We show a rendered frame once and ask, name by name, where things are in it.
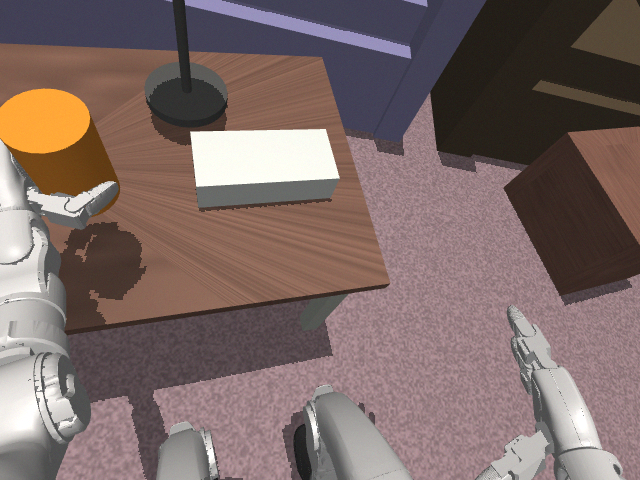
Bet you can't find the left robot hand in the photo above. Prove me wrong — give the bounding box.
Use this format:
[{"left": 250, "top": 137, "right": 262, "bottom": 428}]
[{"left": 0, "top": 139, "right": 119, "bottom": 230}]

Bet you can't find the coffee table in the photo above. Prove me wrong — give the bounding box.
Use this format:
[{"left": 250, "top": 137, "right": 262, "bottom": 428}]
[{"left": 0, "top": 43, "right": 391, "bottom": 335}]

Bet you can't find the desk lamp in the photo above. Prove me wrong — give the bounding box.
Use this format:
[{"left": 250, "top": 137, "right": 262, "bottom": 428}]
[{"left": 144, "top": 0, "right": 227, "bottom": 128}]

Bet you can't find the armchair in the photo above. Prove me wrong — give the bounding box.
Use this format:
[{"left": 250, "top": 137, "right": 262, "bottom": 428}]
[{"left": 430, "top": 0, "right": 640, "bottom": 165}]

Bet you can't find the right robot foot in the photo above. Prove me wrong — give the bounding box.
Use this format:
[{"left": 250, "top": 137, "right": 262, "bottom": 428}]
[{"left": 293, "top": 424, "right": 312, "bottom": 480}]

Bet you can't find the right robot arm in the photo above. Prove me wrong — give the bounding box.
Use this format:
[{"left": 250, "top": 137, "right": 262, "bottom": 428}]
[{"left": 554, "top": 447, "right": 626, "bottom": 480}]

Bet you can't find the sofa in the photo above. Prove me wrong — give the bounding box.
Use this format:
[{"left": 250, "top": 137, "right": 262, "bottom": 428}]
[{"left": 0, "top": 0, "right": 486, "bottom": 142}]

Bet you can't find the right robot hand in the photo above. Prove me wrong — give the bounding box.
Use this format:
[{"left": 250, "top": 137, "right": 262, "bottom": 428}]
[{"left": 475, "top": 305, "right": 603, "bottom": 480}]

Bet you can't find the left robot arm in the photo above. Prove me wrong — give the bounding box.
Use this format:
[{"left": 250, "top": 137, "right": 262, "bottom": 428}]
[{"left": 0, "top": 210, "right": 91, "bottom": 480}]

